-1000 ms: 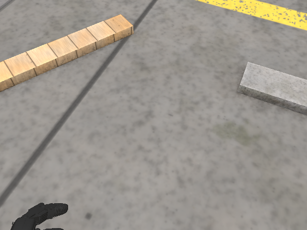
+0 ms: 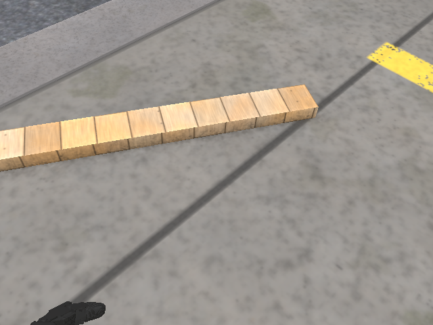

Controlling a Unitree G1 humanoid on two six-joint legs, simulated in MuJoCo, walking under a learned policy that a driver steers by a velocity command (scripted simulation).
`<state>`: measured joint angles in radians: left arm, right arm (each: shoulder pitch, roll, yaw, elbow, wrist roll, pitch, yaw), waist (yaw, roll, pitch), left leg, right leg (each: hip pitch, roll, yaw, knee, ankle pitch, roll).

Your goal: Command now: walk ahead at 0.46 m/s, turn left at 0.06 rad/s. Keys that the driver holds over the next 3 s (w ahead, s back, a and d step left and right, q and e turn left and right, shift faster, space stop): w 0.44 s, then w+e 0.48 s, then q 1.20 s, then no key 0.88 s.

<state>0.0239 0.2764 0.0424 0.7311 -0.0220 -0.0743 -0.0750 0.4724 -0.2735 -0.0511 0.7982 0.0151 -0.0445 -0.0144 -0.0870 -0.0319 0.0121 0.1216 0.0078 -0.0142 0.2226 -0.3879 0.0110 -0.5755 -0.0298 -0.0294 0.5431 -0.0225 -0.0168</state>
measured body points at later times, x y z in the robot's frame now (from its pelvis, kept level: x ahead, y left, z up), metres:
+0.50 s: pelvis +0.28 -0.01 +0.01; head +0.31 +0.00 +0.45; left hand +0.29 +0.27 -0.12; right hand +0.50 -0.24 -0.07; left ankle +0.46 +0.13 -0.70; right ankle +0.16 -0.12 -0.73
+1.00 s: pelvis +0.55 +0.00 +0.01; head +0.58 -0.01 +0.46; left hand +0.80 +0.19 -0.09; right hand +0.51 -0.28 -0.12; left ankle +0.47 +0.13 -0.73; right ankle +0.69 -0.18 -0.69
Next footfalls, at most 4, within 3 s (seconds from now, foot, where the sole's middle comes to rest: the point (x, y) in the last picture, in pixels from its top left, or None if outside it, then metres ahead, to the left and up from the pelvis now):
0.06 right None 0.20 -0.13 -0.77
0.56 left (159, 316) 0.51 0.12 -0.77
1.08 right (248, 242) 0.73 -0.17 -0.77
1.56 left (173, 246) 0.73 0.08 -0.77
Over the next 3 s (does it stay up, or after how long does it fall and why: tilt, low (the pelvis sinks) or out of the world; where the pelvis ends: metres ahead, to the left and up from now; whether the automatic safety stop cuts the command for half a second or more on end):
stays up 0.69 0.00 0.01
